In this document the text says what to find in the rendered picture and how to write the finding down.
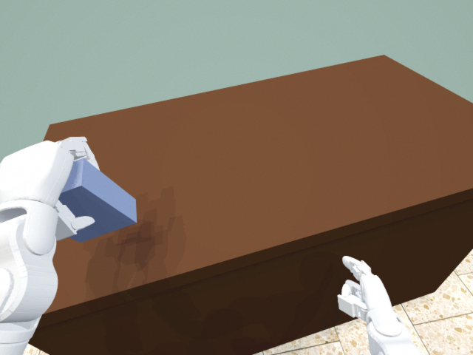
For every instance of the left robot hand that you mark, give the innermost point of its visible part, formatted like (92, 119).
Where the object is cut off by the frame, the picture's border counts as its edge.
(40, 172)

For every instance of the table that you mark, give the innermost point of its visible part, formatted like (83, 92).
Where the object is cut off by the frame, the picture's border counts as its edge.
(247, 199)

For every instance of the robot right forearm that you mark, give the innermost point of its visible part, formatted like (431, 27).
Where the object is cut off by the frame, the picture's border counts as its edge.
(387, 334)

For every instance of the sponge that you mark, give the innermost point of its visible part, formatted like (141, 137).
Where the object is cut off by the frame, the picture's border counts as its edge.
(88, 192)

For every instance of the robot left forearm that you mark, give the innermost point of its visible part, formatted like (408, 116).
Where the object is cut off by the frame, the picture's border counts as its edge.
(28, 280)

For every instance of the right robot hand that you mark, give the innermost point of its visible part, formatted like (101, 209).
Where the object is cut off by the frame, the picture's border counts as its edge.
(356, 300)

